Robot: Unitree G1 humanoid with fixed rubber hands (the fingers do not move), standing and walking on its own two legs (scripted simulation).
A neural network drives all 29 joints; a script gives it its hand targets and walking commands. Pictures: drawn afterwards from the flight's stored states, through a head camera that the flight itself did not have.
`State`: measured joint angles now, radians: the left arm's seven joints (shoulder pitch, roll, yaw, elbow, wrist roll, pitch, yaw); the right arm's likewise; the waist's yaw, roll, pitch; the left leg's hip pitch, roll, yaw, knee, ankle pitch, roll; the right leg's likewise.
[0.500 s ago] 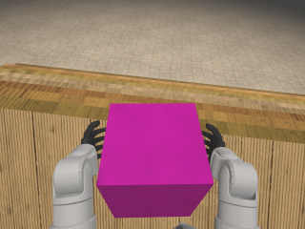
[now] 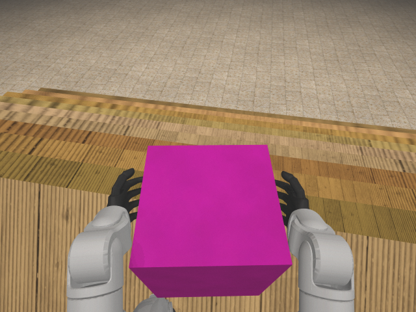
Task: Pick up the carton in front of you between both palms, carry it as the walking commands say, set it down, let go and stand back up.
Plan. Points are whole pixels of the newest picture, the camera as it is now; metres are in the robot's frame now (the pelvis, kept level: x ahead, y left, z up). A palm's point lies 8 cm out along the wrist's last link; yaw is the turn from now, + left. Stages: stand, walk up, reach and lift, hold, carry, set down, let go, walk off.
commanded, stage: carry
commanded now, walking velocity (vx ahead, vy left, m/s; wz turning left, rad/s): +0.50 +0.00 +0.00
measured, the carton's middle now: (208, 227) +0.27 +0.00 +0.01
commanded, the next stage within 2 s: none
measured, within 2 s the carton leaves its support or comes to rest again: neither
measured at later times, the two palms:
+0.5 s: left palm (141, 70) +0.66 +0.18 +0.11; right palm (255, 71) +0.65 -0.12 +0.11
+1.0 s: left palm (166, 24) +0.99 +0.15 +0.08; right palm (250, 26) +0.99 -0.15 +0.08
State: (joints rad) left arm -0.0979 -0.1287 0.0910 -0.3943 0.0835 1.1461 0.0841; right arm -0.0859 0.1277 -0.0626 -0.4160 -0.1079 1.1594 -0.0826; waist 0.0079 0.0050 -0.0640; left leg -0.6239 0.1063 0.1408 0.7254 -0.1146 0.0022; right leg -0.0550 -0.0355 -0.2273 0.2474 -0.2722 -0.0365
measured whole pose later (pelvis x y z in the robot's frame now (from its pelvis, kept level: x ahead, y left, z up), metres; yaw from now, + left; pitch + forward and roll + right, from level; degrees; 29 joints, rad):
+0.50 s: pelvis +0.32 +0.04 -0.01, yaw -1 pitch +4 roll -1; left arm -0.52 -0.05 0.18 -0.11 0.09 1.21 0.11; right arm -0.51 0.04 -0.17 -0.08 -0.05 1.19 -0.10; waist -0.04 -0.01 -0.04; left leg -0.18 0.01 0.19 0.44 -0.34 0.07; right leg -0.75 -0.10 -0.07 0.94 -0.13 -0.05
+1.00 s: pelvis +0.62 -0.01 -0.02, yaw -1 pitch +5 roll +2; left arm -0.62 -0.06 0.25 -0.10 0.05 1.15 0.12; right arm -0.59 0.07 -0.22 -0.14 -0.08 1.17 -0.12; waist 0.04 -0.02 0.08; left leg -0.71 0.02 0.02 1.03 -0.20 0.06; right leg -0.29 0.03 -0.11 0.62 -0.42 -0.12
